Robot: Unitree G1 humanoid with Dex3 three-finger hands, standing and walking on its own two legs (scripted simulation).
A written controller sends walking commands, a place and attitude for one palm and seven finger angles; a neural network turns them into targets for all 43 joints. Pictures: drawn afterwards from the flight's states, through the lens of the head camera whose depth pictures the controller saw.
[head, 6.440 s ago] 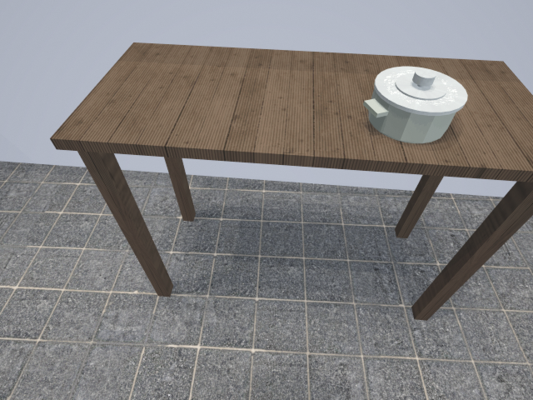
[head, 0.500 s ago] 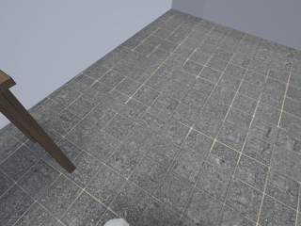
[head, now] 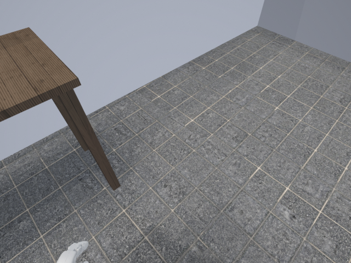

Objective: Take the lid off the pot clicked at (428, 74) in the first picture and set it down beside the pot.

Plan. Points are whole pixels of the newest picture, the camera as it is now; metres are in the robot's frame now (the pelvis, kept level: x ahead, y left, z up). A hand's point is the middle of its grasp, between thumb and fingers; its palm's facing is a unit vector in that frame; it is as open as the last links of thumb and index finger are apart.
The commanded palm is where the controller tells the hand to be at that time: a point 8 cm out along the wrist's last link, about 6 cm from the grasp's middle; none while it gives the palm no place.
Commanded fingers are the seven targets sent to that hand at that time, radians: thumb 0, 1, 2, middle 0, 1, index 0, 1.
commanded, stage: turn to face it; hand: left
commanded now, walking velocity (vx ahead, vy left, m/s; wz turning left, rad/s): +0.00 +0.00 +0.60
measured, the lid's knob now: out of the picture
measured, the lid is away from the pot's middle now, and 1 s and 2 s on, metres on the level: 0.00 0.00 0.00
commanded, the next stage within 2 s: take the last steps up to it in 1.00 s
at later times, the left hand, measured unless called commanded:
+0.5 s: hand out of the picture -0.06 +0.25 -0.18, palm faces +0.36 -0.90 -0.26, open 7.4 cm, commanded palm none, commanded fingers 0.00 0.90 0.90 -0.20 -0.30 -0.20 -0.30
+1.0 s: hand out of the picture -0.03 +0.20 -0.14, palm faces +0.54 -0.79 -0.29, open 7.4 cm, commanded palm none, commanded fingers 0.00 0.90 0.90 -0.20 -0.30 -0.20 -0.30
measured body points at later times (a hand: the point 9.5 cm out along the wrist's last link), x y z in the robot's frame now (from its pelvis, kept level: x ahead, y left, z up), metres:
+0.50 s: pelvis -0.02 +0.02 +0.00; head +0.02 +0.06 +0.44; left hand -0.08 +0.29 -0.16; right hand +0.18 -0.19 -0.12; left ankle -0.06 +0.12 -0.73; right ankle +0.00 -0.12 -0.68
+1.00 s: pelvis +0.00 -0.01 +0.01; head +0.05 -0.03 +0.45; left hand -0.05 +0.24 -0.11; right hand +0.20 -0.20 -0.15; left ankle -0.10 +0.09 -0.65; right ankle +0.06 -0.09 -0.73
